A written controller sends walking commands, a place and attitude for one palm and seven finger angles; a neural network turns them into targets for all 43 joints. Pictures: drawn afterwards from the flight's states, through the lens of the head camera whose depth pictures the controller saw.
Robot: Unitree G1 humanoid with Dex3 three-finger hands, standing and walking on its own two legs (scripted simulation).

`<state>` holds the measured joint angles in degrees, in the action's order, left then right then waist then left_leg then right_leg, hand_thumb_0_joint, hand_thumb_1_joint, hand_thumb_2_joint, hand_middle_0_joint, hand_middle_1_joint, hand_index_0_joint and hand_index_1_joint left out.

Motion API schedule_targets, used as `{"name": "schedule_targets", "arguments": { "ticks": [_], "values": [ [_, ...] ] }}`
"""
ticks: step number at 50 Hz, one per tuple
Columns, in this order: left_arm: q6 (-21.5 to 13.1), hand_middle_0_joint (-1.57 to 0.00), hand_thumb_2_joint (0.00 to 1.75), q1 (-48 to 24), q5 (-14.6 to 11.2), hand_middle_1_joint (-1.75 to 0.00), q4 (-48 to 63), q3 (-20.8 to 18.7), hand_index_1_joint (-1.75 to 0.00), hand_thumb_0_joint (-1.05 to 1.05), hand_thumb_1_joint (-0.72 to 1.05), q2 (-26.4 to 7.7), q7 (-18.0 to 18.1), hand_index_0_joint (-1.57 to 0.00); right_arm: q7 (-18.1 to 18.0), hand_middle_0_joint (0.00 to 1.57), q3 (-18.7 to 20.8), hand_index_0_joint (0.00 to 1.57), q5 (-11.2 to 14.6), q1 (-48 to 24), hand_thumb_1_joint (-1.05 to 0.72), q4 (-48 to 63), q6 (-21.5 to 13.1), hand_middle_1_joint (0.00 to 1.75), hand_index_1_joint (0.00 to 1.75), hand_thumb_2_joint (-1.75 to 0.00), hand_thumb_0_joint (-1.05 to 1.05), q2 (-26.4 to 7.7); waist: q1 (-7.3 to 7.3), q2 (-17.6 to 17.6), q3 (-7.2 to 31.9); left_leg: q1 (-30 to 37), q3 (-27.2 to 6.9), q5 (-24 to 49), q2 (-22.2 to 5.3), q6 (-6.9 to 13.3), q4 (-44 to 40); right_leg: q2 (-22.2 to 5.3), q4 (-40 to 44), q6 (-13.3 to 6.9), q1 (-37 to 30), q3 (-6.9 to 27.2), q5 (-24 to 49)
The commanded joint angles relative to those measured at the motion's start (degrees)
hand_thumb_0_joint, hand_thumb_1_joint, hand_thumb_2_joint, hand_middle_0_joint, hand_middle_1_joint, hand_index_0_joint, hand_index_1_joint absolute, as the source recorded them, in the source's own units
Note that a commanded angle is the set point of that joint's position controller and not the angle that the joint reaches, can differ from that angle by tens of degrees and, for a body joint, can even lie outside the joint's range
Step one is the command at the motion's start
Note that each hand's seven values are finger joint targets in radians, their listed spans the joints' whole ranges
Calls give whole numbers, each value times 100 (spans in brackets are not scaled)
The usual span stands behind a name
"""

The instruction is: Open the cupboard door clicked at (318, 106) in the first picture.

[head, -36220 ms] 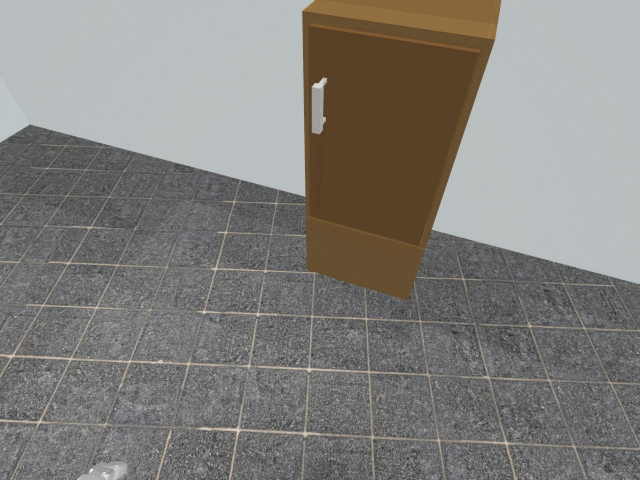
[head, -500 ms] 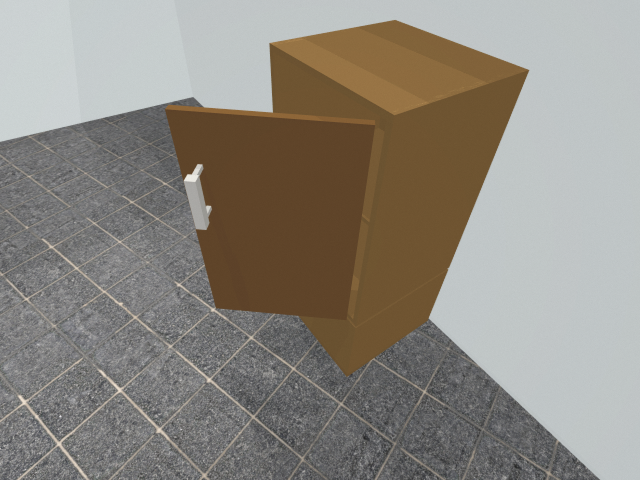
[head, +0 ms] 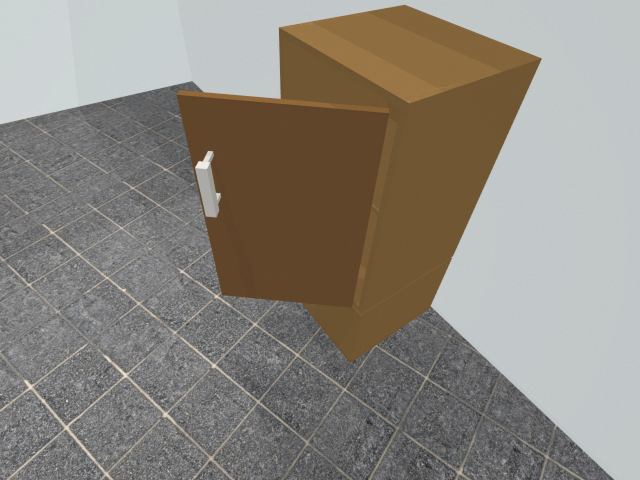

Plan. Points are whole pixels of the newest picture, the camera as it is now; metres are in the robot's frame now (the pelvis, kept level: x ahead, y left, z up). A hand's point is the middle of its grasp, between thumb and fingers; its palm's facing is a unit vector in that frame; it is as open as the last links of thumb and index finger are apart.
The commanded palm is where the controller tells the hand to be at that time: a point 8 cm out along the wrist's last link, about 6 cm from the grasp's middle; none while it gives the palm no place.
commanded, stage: shuffle to correct the standing spot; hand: left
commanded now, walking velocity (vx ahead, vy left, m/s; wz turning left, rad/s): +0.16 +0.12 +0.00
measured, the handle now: (210, 184) +0.64 +0.26 -0.01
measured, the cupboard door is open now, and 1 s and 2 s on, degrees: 49 49 49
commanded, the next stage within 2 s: come to a stop and stand still in 0.44 s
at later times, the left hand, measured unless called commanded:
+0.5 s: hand out of the picture +0.10 +0.22 -0.17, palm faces +0.04 -0.98 -0.20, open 7.3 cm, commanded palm none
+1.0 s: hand (119, 476) +0.16 +0.29 -0.17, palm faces -0.04 -0.97 -0.23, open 7.3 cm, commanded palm none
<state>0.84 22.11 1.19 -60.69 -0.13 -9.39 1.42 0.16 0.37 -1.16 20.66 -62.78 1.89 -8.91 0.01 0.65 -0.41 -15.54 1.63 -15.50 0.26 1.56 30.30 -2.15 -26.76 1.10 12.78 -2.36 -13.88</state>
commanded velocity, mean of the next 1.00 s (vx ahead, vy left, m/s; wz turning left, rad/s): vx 0.03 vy -0.01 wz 0.00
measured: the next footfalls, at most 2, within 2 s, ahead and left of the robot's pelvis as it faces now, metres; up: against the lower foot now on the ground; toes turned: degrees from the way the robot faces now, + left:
right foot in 0.42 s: +0.10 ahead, -0.09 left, +0.00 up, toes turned -9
left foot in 0.68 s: +0.22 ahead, +0.22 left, +0.00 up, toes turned +4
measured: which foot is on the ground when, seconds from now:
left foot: down 0.00-0.42, up 0.44-0.66, down 0.68-1.00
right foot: down 0.00-0.12, up 0.14-0.40, down 0.42-0.68, up 0.70-1.00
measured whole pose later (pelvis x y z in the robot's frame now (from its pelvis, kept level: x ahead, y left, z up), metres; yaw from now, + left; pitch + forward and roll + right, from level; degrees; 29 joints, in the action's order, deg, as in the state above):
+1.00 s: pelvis +0.09 +0.10 -0.01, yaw -5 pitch -2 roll -1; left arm 3.1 13.4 1.2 -53.7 -3.5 -11.5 0.5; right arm -2.3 3.1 -1.5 9.2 -57.1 0.7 -10.1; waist 0.4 -0.7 -4.8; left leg -19.8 6.7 -9.0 -5.4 0.6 30.9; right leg -0.2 -39.5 0.7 18.4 -3.3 -20.8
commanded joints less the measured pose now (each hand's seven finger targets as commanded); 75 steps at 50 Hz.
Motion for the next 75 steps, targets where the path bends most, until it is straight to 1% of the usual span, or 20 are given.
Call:
{"name": "schedule_targets", "arguments": {
  "ticks": [1,4,6,7,12,19,22,26,31,34,40,49,50,51,52,56,61,63,65,75],
  "values": [
    [-78,-20,90,119,11,-30,325,-341,-30,0,90,-877,99,-20,-85,20,192,20,-14,497,-90,295,-100,30,30,-90,0,-436,128,658,-519,-164,59,-734,-47,-43,307,-1112,1323,-654,764,1255,-2449],
    [-7,-20,90,-148,50,-30,449,-347,-30,0,90,-692,74,-20,-83,20,215,20,-10,1001,-90,247,-131,30,30,-90,0,-446,317,-194,-766,185,-383,-1488,-247,83,-640,-559,451,-470,1432,606,-2413],
    [-3,-20,90,-95,91,-30,498,-271,-30,0,90,-165,42,-20,-150,20,318,20,-53,1144,-90,244,-205,30,30,-90,0,-890,317,-1594,-1063,-186,-2328,-3297,-1414,554,-2384,274,-1698,-197,1640,-414,-1446],
    [-11,-20,90,-113,94,-30,497,-247,-30,0,90,-64,19,-20,-170,20,324,20,-14,865,-90,302,-229,30,30,-90,0,-893,195,-1345,-1110,-359,-2611,-3205,-1677,846,-2664,18,-2627,-269,1701,-87,-1238],
    [-153,-20,90,-147,38,-30,442,-189,-30,0,90,117,-74,-20,-189,20,208,20,-4,671,-90,255,-399,30,30,-90,0,-623,107,-524,-491,483,-1444,-645,-1323,1021,-2123,-284,-1957,-237,1353,-191,-1018],
    [-207,-20,90,309,46,-30,316,-275,-30,0,90,8,-13,-20,-177,20,183,20,31,573,-90,179,-367,30,30,-90,0,-465,-237,-214,-392,-439,-829,-743,-957,669,-1252,-194,338,-314,-777,-210,-116],
    [-300,-20,90,1146,17,-30,158,-505,-30,0,90,-919,100,-20,-83,20,242,20,-15,91,-90,572,-359,30,30,-90,0,-413,-528,1138,-503,-2479,221,-1545,-96,31,1694,-2539,1693,-1517,-1697,2801,-1437],
    [-412,-20,90,65,57,-30,478,-481,-30,0,90,-666,152,-20,96,20,309,20,-27,-50,-90,655,-235,30,30,-90,0,-307,18,569,-760,-2029,-257,-468,-665,-52,2628,-1981,1756,-1199,-292,1351,-760],
    [-220,-20,90,-430,85,-30,572,-453,-30,0,90,-687,68,-20,48,20,240,20,25,533,-90,542,-276,30,30,-90,0,-70,351,521,-574,553,493,726,-269,-295,232,-943,667,-514,1148,-155,-365],
    [-61,-20,90,343,-35,-30,507,-294,-30,0,90,-191,33,-20,-123,20,369,20,-14,734,-90,584,-386,30,30,-90,0,-1095,107,-1635,63,503,-1585,2132,-1848,285,-1160,-90,-1108,59,668,-341,-1497],
    [106,-20,90,-125,11,-30,565,-314,-30,0,90,-321,-10,-20,-373,20,466,20,-41,-133,-90,605,-259,30,30,-90,0,-1165,194,-1032,127,855,-1071,5039,-2198,954,-769,-66,-2527,7,1147,147,-1708],
    [188,-20,90,287,43,-30,740,-408,-30,0,90,-358,-65,-20,-279,20,547,20,-31,-933,-90,808,-103,30,30,-90,0,-1109,-202,-716,400,-504,-548,1251,-1669,469,-647,89,-344,-88,-572,-101,13],
    [167,-20,90,327,85,-30,742,-428,-30,0,90,-516,-42,-20,-234,20,525,20,1,-884,-90,837,-59,30,30,-90,0,-897,-222,-120,159,-1031,-268,36,-1195,209,-260,-155,329,-154,-786,156,142],
    [118,-20,90,126,142,-30,863,-460,-30,0,90,-906,-3,-20,-193,20,451,20,28,-796,-90,948,2,30,30,-90,0,-461,-135,1270,-191,-1535,343,-1089,-344,-199,822,-1187,1219,-587,-342,1541,-388],
    [129,-20,90,-301,120,-30,1031,-442,-30,0,90,-1135,17,-20,-167,20,445,20,30,-992,-90,1034,84,30,30,-90,0,-429,-179,1356,-272,-1124,107,-1492,-202,-211,1946,-1803,1659,-1083,768,1922,-1216],
    [25,-20,90,-1250,105,-30,1205,-407,-30,0,90,-848,82,-20,-99,20,443,20,-17,-387,-90,712,98,30,30,-90,0,-468,266,758,-299,-759,-93,-838,-238,-164,2889,-1116,1303,-1055,1093,1025,-628],
    [64,-20,90,-782,-10,-30,877,-372,-30,0,90,-785,64,-20,-151,20,265,20,8,94,-90,470,-47,30,30,-90,0,-179,168,388,-208,529,67,-194,-234,-131,-374,-858,732,-762,931,905,-1096],
    [61,-20,90,-498,-79,-30,798,-293,-30,0,90,-352,-1,-20,-193,20,251,20,-62,-122,-90,553,-183,30,30,-90,0,-594,-103,-975,-527,-320,-1480,-664,-1266,309,-1706,-117,-4,-225,668,324,-565],
    [85,-20,90,-560,22,-30,621,-305,-30,0,90,-311,-10,-20,-205,20,254,20,-41,-574,-90,576,-232,30,30,-90,0,-664,-199,-1286,-511,-1263,-1689,-1311,-1393,450,-2218,-72,-582,-90,-310,33,-216],
    [-112,-20,90,-128,-21,-30,-22,-139,-30,0,90,-235,43,-20,-211,20,184,20,59,-136,-90,53,-250,30,30,-90,0,-341,-46,-92,-273,-31,-600,-171,-690,47,-1460,-354,676,-163,-330,391,415]
  ]
}}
